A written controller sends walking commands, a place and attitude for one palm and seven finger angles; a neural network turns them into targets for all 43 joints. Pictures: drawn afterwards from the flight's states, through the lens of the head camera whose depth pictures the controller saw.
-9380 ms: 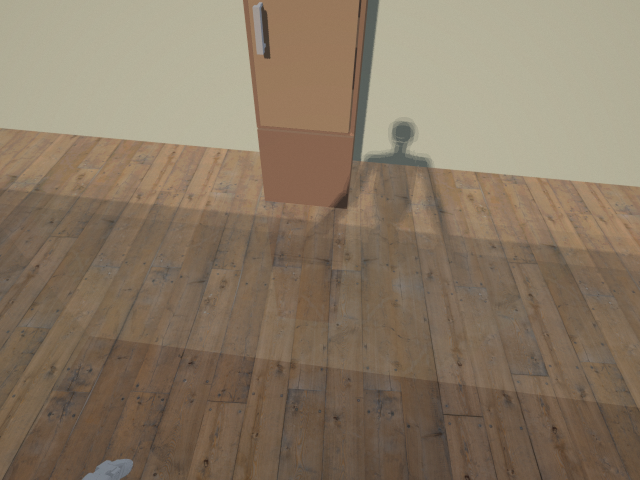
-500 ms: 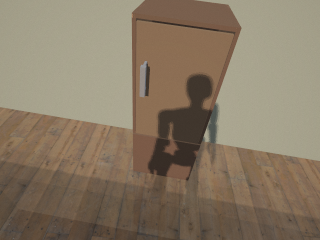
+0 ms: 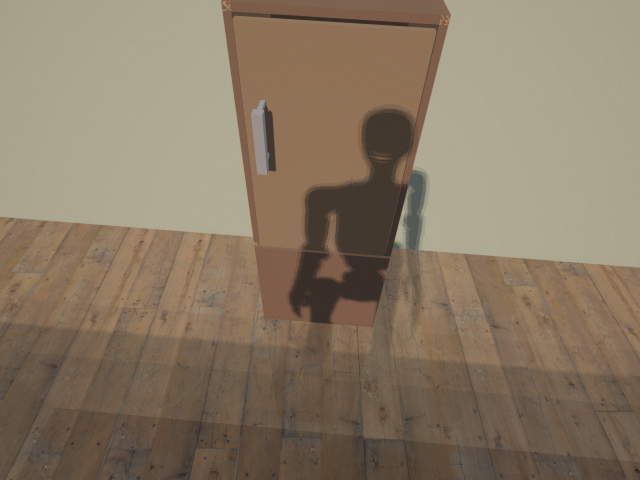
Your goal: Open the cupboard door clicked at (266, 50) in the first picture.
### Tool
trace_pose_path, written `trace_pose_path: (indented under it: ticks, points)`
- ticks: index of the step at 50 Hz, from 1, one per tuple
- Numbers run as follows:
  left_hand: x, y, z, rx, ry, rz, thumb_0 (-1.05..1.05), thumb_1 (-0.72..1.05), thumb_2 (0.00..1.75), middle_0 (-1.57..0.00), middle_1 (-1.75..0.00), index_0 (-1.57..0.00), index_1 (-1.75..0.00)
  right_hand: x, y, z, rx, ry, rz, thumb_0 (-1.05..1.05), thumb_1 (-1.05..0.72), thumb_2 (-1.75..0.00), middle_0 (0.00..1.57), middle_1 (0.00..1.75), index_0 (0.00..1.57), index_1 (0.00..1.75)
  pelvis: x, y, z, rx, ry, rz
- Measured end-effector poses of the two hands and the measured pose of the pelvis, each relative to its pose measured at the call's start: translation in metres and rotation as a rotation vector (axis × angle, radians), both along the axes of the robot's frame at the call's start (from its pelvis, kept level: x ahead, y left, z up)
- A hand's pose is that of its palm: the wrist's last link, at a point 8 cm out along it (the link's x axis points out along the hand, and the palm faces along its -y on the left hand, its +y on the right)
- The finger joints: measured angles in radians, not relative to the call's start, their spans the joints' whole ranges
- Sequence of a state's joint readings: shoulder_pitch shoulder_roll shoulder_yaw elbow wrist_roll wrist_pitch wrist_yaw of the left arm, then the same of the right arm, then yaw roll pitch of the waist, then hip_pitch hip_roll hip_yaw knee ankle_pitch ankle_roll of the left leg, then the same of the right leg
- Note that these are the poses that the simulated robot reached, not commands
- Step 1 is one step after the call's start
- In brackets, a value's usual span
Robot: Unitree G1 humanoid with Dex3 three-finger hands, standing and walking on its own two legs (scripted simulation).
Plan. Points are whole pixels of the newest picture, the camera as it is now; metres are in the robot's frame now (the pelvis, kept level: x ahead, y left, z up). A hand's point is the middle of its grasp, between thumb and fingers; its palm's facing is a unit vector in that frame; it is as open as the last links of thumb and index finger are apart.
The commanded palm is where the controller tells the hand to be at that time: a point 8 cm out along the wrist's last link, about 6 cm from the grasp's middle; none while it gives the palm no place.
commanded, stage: look again from close up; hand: left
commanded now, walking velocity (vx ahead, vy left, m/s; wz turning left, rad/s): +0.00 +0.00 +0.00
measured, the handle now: (262, 138) +0.75 +0.15 +0.03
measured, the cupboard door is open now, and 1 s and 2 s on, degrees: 0 0 0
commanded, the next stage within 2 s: shuffle to correct the standing spot in 0.56 s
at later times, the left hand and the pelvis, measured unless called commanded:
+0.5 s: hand out of the picture +0.00 +0.15 -0.18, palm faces +0.04 -0.99 -0.15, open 7.4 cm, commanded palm none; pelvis +0.03 +0.00 +0.00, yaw -1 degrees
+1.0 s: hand out of the picture -0.02 +0.16 -0.19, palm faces +0.06 -0.99 -0.12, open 7.4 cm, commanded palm none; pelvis +0.07 +0.01 -0.02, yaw -1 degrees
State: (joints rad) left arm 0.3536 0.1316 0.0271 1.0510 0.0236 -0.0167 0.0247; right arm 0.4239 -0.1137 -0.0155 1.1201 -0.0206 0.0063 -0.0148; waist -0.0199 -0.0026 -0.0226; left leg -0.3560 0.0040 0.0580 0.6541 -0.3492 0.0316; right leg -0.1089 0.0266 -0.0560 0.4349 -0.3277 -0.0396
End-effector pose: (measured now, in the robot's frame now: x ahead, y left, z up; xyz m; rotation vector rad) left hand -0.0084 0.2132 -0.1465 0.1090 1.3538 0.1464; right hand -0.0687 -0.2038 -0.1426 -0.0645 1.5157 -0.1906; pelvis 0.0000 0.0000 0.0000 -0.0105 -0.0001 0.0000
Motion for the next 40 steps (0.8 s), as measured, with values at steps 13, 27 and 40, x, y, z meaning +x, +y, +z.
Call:
trace_pose_path:
  ticks: [13, 27, 40]
  points:
    - [-0.024, -0.028, -0.007, -0.079, 0.153, 0.034, 0.00, 0.91, 0.90, -0.20, -0.30, -0.20, -0.30, 0.080, -0.009, -0.001, -0.056, -0.095, 0.074, 0.01, -0.94, -0.90, 0.20, 0.30, 0.20, 0.30, 0.023, 0.003, -0.002, 0.015, 0.007, -0.007]
    - [0.005, -0.016, -0.001, -0.010, 0.064, 0.003, 0.00, 0.91, 0.90, -0.20, -0.30, -0.20, -0.30, 0.108, -0.026, -0.001, -0.059, -0.177, 0.082, 0.01, -0.94, -0.90, 0.20, 0.30, 0.20, 0.30, 0.024, -0.006, 0.001, 0.023, -0.019, -0.009]
    - [-0.004, -0.016, -0.002, -0.006, 0.069, 0.018, 0.00, 0.91, 0.90, -0.20, -0.30, -0.20, -0.30, 0.074, -0.024, -0.007, -0.018, -0.090, 0.080, 0.00, -0.92, -0.90, 0.20, 0.30, 0.20, 0.30, 0.022, -0.011, -0.002, 0.016, -0.024, 0.003]
